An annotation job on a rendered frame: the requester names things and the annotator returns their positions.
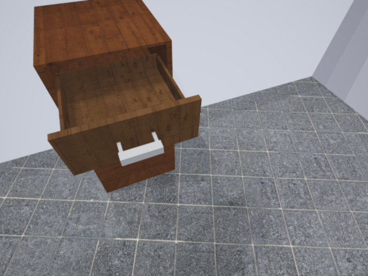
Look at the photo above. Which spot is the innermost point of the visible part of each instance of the cabinet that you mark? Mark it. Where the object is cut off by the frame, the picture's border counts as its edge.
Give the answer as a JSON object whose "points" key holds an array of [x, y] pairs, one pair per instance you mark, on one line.
{"points": [[73, 35]]}

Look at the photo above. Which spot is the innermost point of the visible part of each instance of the drawer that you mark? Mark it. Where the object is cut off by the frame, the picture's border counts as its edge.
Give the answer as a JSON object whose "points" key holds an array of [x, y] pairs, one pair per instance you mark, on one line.
{"points": [[122, 101]]}

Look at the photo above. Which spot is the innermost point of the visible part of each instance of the handle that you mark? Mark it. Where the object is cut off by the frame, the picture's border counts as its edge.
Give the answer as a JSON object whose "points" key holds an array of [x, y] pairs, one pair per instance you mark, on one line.
{"points": [[140, 153]]}

